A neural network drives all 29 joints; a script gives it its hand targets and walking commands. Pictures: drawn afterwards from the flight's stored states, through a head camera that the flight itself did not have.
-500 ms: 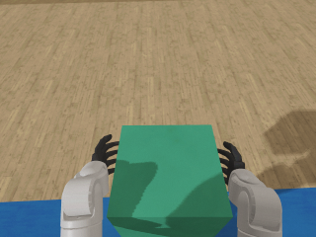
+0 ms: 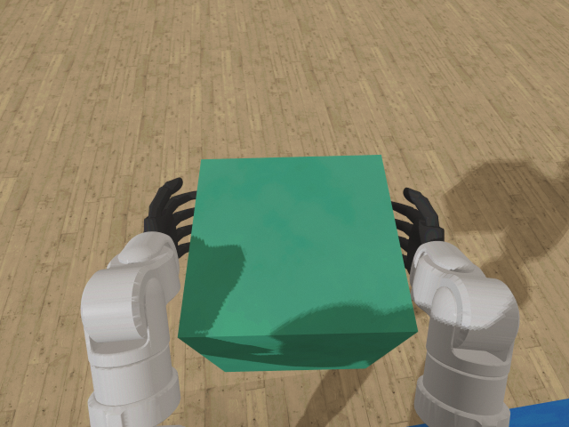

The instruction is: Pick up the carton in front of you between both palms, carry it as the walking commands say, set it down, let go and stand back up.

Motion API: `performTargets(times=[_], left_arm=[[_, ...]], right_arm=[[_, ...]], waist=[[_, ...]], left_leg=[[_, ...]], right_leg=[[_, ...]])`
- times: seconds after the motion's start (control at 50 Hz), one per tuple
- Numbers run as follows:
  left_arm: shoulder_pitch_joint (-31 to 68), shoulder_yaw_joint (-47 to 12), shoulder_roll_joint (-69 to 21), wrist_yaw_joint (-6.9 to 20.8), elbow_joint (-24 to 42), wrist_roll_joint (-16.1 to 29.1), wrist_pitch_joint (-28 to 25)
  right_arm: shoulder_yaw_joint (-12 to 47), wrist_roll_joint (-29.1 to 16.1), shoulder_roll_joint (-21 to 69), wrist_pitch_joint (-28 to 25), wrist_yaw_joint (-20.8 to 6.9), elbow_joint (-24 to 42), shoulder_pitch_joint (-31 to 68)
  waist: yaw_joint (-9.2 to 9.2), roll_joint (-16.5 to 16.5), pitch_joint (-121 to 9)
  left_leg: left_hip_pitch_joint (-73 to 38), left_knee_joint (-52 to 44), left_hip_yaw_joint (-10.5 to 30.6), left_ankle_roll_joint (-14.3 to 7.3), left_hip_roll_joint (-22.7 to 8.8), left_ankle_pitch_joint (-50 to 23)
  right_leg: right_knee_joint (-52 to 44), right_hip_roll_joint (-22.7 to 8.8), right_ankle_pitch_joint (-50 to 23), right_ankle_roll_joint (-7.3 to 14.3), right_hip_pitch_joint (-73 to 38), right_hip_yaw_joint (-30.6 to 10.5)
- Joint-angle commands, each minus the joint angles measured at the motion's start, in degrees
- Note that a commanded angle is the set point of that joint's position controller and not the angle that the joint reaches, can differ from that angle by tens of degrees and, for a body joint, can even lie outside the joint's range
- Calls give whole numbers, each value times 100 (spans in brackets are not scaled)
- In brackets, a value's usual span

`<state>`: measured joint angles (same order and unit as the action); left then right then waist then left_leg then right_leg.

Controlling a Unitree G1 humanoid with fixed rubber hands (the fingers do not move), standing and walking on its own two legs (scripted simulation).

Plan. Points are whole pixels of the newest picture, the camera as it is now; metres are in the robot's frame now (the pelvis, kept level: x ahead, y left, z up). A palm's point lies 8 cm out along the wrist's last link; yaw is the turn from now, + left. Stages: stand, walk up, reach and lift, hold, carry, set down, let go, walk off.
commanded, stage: carry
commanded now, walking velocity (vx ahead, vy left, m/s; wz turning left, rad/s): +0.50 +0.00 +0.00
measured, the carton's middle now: (293, 276) +0.31 +0.00 +0.07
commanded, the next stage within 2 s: none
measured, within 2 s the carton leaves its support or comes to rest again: neither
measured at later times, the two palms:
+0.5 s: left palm (204, 66) +0.71 +0.16 +0.16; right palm (360, 70) +0.73 -0.14 +0.15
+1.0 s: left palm out of the picture +1.06 +0.15 +0.21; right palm out of the picture +1.03 -0.15 +0.20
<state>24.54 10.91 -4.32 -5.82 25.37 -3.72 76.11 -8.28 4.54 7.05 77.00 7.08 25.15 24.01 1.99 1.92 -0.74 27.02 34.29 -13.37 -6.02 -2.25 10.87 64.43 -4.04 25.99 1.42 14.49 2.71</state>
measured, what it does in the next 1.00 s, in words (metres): climbs: right foot, then left foot 0.03 m higher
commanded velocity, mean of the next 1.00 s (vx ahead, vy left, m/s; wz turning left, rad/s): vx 0.44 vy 0.00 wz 0.00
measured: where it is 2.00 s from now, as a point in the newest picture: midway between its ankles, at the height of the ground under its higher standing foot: (271, 230)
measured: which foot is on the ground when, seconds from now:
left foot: down 0.00-0.40, up 0.42-0.78, down 0.80-1.00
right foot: up 0.00-0.36, down 0.38-0.82, up 0.84-1.00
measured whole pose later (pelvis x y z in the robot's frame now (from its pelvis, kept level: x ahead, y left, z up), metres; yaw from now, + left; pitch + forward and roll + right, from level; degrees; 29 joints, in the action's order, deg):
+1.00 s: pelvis +0.65 +0.03 +0.06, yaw +0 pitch +5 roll -1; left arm 48.6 17.8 -0.6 -6.8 1.2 -5.4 75.0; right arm -14.2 2.7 1.0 75.3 7.9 2.2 45.6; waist 5.2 -0.3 4.5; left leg 21.2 29.5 -6.7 -5.0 0.4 19.7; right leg 72.1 -0.4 23.5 2.7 37.6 1.0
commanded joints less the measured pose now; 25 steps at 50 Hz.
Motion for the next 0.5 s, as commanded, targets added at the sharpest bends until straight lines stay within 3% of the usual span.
performTargets(times=[0.0,0.04,0.08,0.18,0.28,0.32,0.34,0.36,0.38,0.4,0.42,0.44,0.46,0.48], left_arm=[[3566,-3957,-4266,1162,-104,2361,279],[3854,-3925,-4434,1113,-421,2294,276],[4113,-3911,-4531,1069,-871,2222,248],[5087,-3758,-4833,1050,-1849,2294,117],[5958,-3430,-5091,1044,-2589,2467,42],[6137,-3228,-5151,1057,-2847,2488,37],[6131,-3107,-5181,1072,-3006,2483,34],[6121,-2975,-5198,1095,-3161,2488,25],[6115,-2843,-5179,1128,-3268,2506,14],[6241,-2803,-5169,1127,-3318,2467,-22],[6181,-2734,-5392,1147,-3254,2595,-18],[6461,-2770,-5590,1171,-2931,2673,-36],[6707,-2853,-5825,1186,-2623,2780,-49],[6898,-2921,-5967,1182,-2301,2842,-74]], right_arm=[[3714,-2582,3890,131,-1320,276,3823],[3712,-2660,4075,125,-1345,32,4266],[3648,-2665,4110,104,-1379,-393,4518],[3373,-2659,4234,-19,-1393,-1389,5406],[3018,-2615,4361,-119,-1290,-2059,6256],[2885,-2582,4463,-123,-1236,-2291,6482],[2819,-2564,4528,-114,-1209,-2401,6570],[2760,-2539,4605,-103,-1184,-2509,6591],[2731,-2509,4649,-93,-1170,-2536,6708],[2689,-2473,4843,-70,-1147,-2569,6809],[2601,-2440,4829,-81,-1118,-2491,6938],[2599,-2404,5010,-110,-1071,-2353,7122],[2552,-2337,5095,-135,-1017,-2194,7175],[2511,-2255,5155,-152,-968,-2065,7110]], waist=[[34,-537,-2240],[-21,-728,-2338],[-26,-857,-2275],[56,-973,-1948],[74,-1067,-1674],[-74,-1196,-1721],[-274,-1116,-1961],[-513,-796,-2517],[-708,8,-3215],[-663,1674,-3876],[-800,1679,-3672],[-780,1278,-3371],[-800,534,-3193],[-737,268,-3108]], left_leg=[[-3374,-1579,2745,-462,-1724,-939],[-3054,-1690,2070,-268,-1517,-988],[-3031,-1791,1762,-323,-1412,-1061],[-3396,-1731,1255,-513,-1182,-1711],[-3385,-1524,895,-454,-992,-2390],[-3400,-1054,676,-251,-993,-3447],[-3305,-294,418,-93,-907,-4164],[-2884,828,217,93,-656,-3984],[-1612,2242,411,256,-426,-2112],[390,3853,805,442,436,1084],[1456,4759,1380,386,591,1832],[2042,5131,1587,255,334,1718],[2191,5000,1622,212,160,1520],[2151,4704,1619,196,34,1306]], right_leg=[[1304,-171,-597,265,2497,-410],[809,-232,-979,187,2264,-277],[471,-168,-1131,108,2434,-112],[-650,-121,-1639,20,3166,238],[-2303,179,-1872,204,2585,685],[-2824,419,-1820,347,1909,871],[-3199,669,-1861,417,1139,1059],[-3499,813,-2003,460,-237,1148],[-3385,-401,-1841,719,-1924,-499],[-3805,-1737,-2048,1655,-3547,-3187],[-4211,-1605,-2421,1790,-3789,-3649],[-3891,-1531,-3247,1640,-3808,-3054],[-3676,-1428,-3850,1411,-3580,-2508],[-3697,-1348,-3876,1220,-3297,-2155]])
